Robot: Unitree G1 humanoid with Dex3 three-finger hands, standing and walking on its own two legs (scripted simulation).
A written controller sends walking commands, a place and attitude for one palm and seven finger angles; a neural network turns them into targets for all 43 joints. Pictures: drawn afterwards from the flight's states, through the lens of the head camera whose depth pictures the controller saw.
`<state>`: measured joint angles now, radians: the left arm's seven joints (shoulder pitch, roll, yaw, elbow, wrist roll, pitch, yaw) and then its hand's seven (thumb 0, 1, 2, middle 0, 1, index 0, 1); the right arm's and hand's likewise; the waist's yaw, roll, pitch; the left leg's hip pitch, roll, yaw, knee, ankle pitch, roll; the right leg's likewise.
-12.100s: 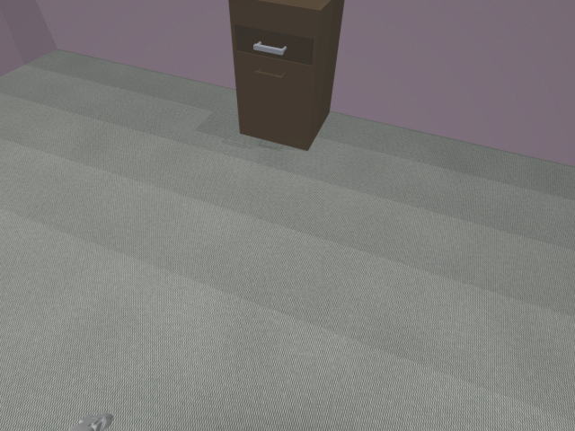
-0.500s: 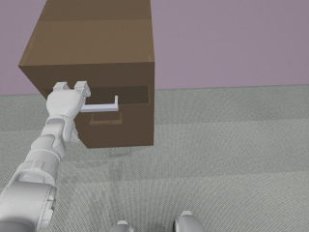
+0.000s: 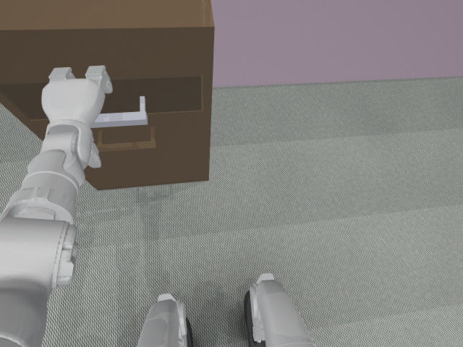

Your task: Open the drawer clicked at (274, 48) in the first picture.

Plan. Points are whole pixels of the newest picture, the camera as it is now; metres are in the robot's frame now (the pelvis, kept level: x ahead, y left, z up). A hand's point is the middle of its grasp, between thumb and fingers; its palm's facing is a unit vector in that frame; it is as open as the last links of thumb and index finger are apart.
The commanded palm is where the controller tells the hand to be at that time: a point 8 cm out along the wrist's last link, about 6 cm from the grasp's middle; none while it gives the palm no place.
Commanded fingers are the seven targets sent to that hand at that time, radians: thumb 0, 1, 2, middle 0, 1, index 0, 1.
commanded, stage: move the hooked fingers above the handle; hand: left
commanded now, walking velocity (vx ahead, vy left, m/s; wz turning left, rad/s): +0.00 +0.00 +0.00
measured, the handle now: (111, 111) +0.59 +0.19 -0.10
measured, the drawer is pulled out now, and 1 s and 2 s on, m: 0.00 0.00 0.00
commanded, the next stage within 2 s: lower the fingers behind the handle in 0.86 s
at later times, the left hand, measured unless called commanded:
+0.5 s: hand (98, 116) +0.54 +0.20 -0.04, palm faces -0.10 -0.02 -1.00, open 13.8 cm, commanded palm +0.54 +0.18 +0.01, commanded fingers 0.00 -0.50 0.30 -0.30 -1.20 -0.30 -1.20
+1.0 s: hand (99, 113) +0.55 +0.19 -0.04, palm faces -0.04 -0.03 -1.00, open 13.8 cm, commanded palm +0.54 +0.17 +0.00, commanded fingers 0.00 -0.50 0.30 -0.30 -1.20 -0.30 -1.20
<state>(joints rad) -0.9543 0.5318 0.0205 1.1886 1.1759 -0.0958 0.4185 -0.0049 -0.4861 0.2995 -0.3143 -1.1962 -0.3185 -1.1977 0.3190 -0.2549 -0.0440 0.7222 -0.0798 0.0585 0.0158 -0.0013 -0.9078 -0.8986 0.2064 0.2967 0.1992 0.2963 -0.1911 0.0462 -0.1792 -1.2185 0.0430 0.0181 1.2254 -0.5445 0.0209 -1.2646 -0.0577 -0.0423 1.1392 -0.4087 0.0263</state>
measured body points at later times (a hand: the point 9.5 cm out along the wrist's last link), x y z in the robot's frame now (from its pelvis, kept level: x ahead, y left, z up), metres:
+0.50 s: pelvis -0.01 +0.00 -0.03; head +0.18 +0.01 +0.38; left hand +0.54 +0.20 +0.01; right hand -0.02 -0.27 -0.15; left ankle +0.00 +0.11 -0.63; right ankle +0.05 -0.14 -0.63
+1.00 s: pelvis -0.01 -0.01 -0.03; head +0.18 +0.01 +0.38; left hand +0.54 +0.19 +0.01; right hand -0.02 -0.28 -0.14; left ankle +0.00 +0.11 -0.63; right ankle +0.05 -0.14 -0.63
